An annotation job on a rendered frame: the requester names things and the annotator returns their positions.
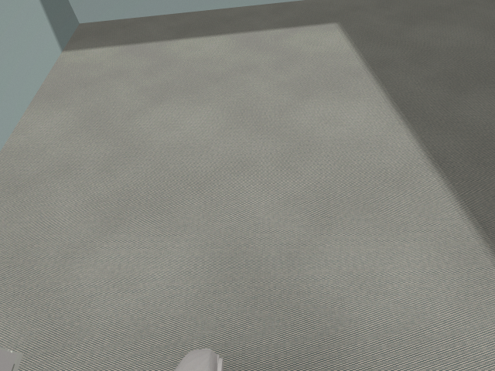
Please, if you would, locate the fridge door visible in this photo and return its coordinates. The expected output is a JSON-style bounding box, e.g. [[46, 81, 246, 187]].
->
[[0, 349, 17, 371]]

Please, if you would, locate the left robot thigh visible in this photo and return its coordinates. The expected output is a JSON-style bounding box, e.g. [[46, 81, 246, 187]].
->
[[174, 349, 224, 371]]

